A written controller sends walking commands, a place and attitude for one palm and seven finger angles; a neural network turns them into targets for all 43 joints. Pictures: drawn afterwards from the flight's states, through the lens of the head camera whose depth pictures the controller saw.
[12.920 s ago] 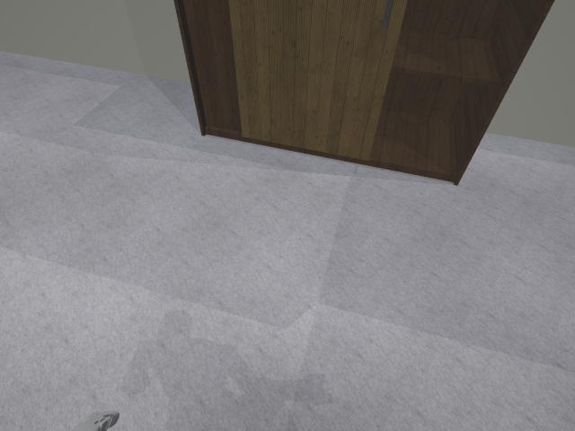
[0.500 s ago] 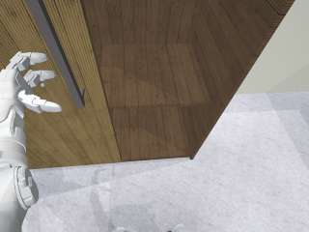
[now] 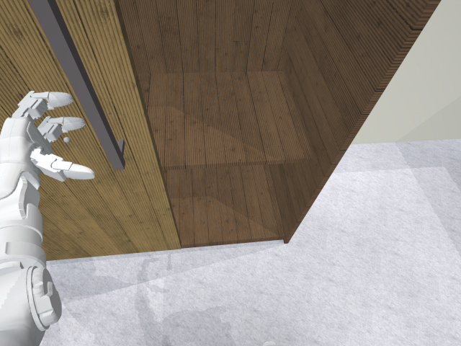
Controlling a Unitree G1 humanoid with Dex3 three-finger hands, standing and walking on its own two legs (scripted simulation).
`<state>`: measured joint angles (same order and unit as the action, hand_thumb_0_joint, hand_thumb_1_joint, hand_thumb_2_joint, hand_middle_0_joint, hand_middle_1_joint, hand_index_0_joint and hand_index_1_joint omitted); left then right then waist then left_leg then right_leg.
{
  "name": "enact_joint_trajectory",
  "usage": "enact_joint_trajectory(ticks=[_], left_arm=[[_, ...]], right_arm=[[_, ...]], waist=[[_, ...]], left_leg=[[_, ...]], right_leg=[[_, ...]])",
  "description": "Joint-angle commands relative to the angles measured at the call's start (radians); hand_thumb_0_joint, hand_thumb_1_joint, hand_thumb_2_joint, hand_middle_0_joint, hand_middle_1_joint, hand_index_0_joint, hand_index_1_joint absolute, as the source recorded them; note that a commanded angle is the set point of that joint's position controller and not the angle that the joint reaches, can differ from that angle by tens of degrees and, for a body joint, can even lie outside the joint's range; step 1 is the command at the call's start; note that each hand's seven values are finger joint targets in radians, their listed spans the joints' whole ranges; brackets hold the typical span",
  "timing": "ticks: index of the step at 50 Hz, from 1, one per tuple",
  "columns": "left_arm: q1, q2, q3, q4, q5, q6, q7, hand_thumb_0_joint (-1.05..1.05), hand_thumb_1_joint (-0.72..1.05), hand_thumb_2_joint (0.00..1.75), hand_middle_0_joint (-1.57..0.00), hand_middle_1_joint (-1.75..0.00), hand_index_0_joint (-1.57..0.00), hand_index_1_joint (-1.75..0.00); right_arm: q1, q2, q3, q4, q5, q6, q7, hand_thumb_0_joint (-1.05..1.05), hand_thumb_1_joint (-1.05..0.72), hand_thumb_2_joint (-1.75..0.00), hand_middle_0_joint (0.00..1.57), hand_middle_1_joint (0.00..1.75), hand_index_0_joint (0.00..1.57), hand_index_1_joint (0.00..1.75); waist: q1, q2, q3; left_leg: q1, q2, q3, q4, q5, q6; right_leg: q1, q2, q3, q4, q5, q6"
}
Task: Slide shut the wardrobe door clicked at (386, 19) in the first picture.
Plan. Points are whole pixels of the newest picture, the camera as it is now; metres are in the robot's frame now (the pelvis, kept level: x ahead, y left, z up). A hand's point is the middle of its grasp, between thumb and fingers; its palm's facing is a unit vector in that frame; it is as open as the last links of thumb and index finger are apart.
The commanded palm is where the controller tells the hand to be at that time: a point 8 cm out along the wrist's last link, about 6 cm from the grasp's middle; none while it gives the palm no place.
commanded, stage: move the hooked fingers beside the handle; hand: left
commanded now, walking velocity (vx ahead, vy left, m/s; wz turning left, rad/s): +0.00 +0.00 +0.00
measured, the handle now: (93, 95) +0.48 +0.22 +0.15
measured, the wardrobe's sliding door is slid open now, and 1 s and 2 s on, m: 0.45 0.45 0.45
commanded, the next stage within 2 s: feel for the door with the fingertips in 0.24 s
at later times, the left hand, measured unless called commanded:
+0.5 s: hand (67, 143) +0.42 +0.26 +0.11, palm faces +0.06 -1.00 -0.01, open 14.0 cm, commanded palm +0.40 +0.30 +0.10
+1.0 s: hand (81, 140) +0.42 +0.24 +0.11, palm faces +0.09 -1.00 -0.01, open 14.0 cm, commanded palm +0.41 +0.29 +0.10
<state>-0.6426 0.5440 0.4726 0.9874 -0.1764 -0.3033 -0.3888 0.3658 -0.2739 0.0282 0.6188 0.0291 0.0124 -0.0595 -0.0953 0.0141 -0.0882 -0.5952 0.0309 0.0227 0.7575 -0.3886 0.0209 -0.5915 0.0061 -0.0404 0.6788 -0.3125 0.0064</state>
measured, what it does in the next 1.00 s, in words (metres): stands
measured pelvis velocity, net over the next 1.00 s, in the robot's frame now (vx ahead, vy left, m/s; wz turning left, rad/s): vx -0.01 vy -0.01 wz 0.01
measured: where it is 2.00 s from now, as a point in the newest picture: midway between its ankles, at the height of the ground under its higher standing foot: outside the picture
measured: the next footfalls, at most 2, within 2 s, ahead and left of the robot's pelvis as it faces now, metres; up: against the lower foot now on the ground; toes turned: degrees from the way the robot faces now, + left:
none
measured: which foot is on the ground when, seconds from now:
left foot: down 0.00-1.00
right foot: down 0.00-1.00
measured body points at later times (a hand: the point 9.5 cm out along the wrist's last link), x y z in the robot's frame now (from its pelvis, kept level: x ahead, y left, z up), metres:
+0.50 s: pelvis +0.00 +0.00 +0.00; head +0.07 +0.02 +0.44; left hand +0.41 +0.32 +0.11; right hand +0.06 -0.27 -0.11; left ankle -0.02 +0.10 -0.71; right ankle +0.01 -0.13 -0.71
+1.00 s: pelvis -0.01 -0.01 +0.00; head +0.05 +0.00 +0.45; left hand +0.41 +0.29 +0.12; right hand +0.06 -0.27 -0.11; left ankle -0.02 +0.10 -0.71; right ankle +0.01 -0.13 -0.71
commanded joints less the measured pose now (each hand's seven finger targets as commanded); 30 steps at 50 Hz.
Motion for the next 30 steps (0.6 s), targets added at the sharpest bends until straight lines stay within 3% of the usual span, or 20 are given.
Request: enact_joint_trajectory(ticks=[1, 5, 6, 9, 10, 13, 15, 17, 18, 22, 24, 26, 29, 30], left_arm=[[-0.350, 0.320, 0.057, -0.210, -0.033, -0.064, 0.011, 0.00, -0.50, 0.30, -0.30, -1.20, -0.30, -1.20], [-0.374, 0.303, 0.030, -0.184, -0.029, -0.059, -0.005, 0.00, -0.50, 0.30, -0.30, -1.20, -0.30, -1.20], [-0.374, 0.317, 0.045, -0.196, -0.030, -0.062, -0.005, 0.00, -0.50, 0.30, -0.30, -1.20, -0.30, -1.20], [-0.375, 0.294, 0.032, -0.247, -0.045, -0.072, -0.015, 0.00, -0.50, 0.30, -0.30, -1.20, -0.30, -1.20], [-0.374, 0.313, 0.048, -0.239, -0.047, -0.069, -0.016, 0.00, -0.50, 0.30, -0.30, -1.20, -0.30, -1.20], [-0.375, 0.285, 0.023, -0.208, -0.050, -0.056, -0.023, 0.00, -0.50, 0.30, -0.30, -1.20, -0.30, -1.20], [-0.401, 0.284, 0.010, -0.206, -0.042, -0.054, -0.023, 0.00, -0.50, 0.30, -0.30, -1.20, -0.30, -1.20], [-0.428, 0.311, 0.025, -0.211, -0.035, -0.063, -0.018, 0.00, -0.50, 0.30, -0.30, -1.20, -0.30, -1.20], [-0.404, 0.272, 0.002, -0.212, -0.040, -0.064, -0.019, 0.00, -0.50, 0.30, -0.30, -1.20, -0.30, -1.20], [-0.436, 0.222, -0.033, -0.257, -0.050, -0.074, -0.008, 0.00, -0.50, 0.30, -0.30, -1.20, -0.30, -1.20], [-0.380, 0.221, -0.020, -0.266, -0.053, -0.064, 0.008, 0.00, -0.50, 0.30, -0.30, -1.20, -0.30, -1.20], [-0.374, 0.200, -0.031, -0.260, -0.050, -0.046, 0.026, 0.00, -0.50, 0.30, -0.30, -1.20, -0.30, -1.20], [-0.335, 0.224, 0.000, -0.314, -0.044, -0.040, 0.060, 0.00, -0.50, 0.30, -0.30, -1.20, -0.30, -1.20], [-0.320, 0.203, -0.016, -0.324, -0.038, -0.039, 0.069, 0.00, -0.50, 0.30, -0.30, -1.20, -0.30, -1.20]], right_arm=[[0.075, -0.169, -0.060, -0.090, 0.001, -0.030, -0.013, 0.00, -0.90, -0.90, 0.20, 0.30, 0.20, 0.30], [0.069, -0.170, -0.058, -0.094, 0.004, -0.028, -0.016, 0.00, -0.90, -0.90, 0.20, 0.30, 0.20, 0.30], [0.068, -0.172, -0.060, -0.096, 0.002, -0.029, -0.016, 0.00, -0.90, -0.90, 0.20, 0.30, 0.20, 0.30], [0.066, -0.168, -0.062, -0.097, 0.001, -0.031, -0.015, 0.00, -0.90, -0.90, 0.20, 0.30, 0.20, 0.30], [0.066, -0.170, -0.063, -0.092, 0.002, -0.029, -0.016, 0.00, -0.90, -0.90, 0.20, 0.30, 0.20, 0.30], [0.059, -0.171, -0.059, -0.091, 0.004, -0.029, -0.019, 0.00, -0.90, -0.90, 0.20, 0.30, 0.20, 0.30], [0.059, -0.170, -0.056, -0.088, 0.004, -0.029, -0.020, 0.00, -0.90, -0.90, 0.20, 0.30, 0.20, 0.30], [0.064, -0.174, -0.059, -0.080, 0.001, -0.029, -0.022, 0.00, -0.90, -0.90, 0.20, 0.30, 0.20, 0.30], [0.059, -0.167, -0.058, -0.088, 0.002, -0.031, -0.021, 0.00, -0.90, -0.90, 0.20, 0.30, 0.20, 0.30], [0.057, -0.165, -0.061, -0.077, 0.001, -0.035, -0.018, 0.00, -0.90, -0.90, 0.20, 0.30, 0.20, 0.30], [0.059, -0.166, -0.064, -0.081, 0.001, -0.037, -0.014, 0.00, -0.90, -0.90, 0.20, 0.30, 0.20, 0.30], [0.056, -0.162, -0.062, -0.082, 0.002, -0.034, -0.009, 0.00, -0.90, -0.90, 0.20, 0.30, 0.20, 0.30], [0.053, -0.160, -0.063, -0.098, -0.002, -0.033, -0.004, 0.00, -0.90, -0.90, 0.20, 0.30, 0.20, 0.30], [0.049, -0.154, -0.063, -0.103, 0.000, -0.032, -0.001, 0.00, -0.90, -0.90, 0.20, 0.30, 0.20, 0.30]], waist=[[0.010, 0.081, -0.340], [-0.001, 0.079, -0.314], [0.009, 0.099, -0.329], [0.006, 0.110, -0.373], [0.006, 0.098, -0.368], [-0.001, 0.070, -0.324], [-0.005, 0.104, -0.314], [-0.006, 0.094, -0.328], [-0.003, 0.114, -0.335], [-0.010, 0.124, -0.352], [0.007, 0.124, -0.366], [0.005, 0.100, -0.346], [0.031, 0.100, -0.369], [0.025, 0.089, -0.367]], left_leg=[[0.218, -0.010, -0.045, -0.083, 0.423, 0.003], [0.204, -0.012, -0.041, -0.085, 0.384, 0.005], [0.211, -0.013, -0.041, -0.083, 0.388, 0.004], [0.253, -0.013, -0.043, -0.072, 0.439, 0.003], [0.246, -0.011, -0.043, -0.072, 0.434, 0.003], [0.215, -0.014, -0.044, -0.081, 0.394, 0.004], [0.214, -0.017, -0.043, -0.082, 0.375, 0.004], [0.221, -0.015, -0.054, -0.080, 0.374, 0.002], [0.231, -0.017, -0.049, -0.082, 0.370, 0.001], [0.272, -0.010, -0.065, -0.082, 0.389, -0.007], [0.284, -0.008, -0.069, -0.079, 0.422, -0.009], [0.263, -0.010, -0.062, -0.084, 0.418, -0.008], [0.260, -0.010, -0.062, -0.090, 0.448, -0.010], [0.267, -0.008, -0.058, -0.092, 0.454, -0.010]], right_leg=[[0.182, 0.025, 0.007, -0.039, 0.339, -0.025], [0.167, 0.025, 0.007, -0.041, 0.320, -0.024], [0.171, 0.023, 0.009, -0.039, 0.321, -0.026], [0.183, 0.024, 0.012, -0.038, 0.352, -0.028], [0.186, 0.025, 0.011, -0.038, 0.355, -0.026], [0.173, 0.022, 0.007, -0.044, 0.332, -0.025], [0.156, 0.021, 0.008, -0.045, 0.313, -0.026], [0.153, 0.020, 0.006, -0.042, 0.300, -0.028], [0.148, 0.021, 0.007, -0.045, 0.291, -0.028], [0.124, 0.024, -0.002, -0.041, 0.274, -0.030], [0.136, 0.025, -0.002, -0.040, 0.285, -0.034], [0.143, 0.024, -0.003, -0.042, 0.298, -0.029], [0.185, 0.024, -0.003, -0.036, 0.320, -0.033], [0.184, 0.025, -0.003, -0.037, 0.325, -0.029]])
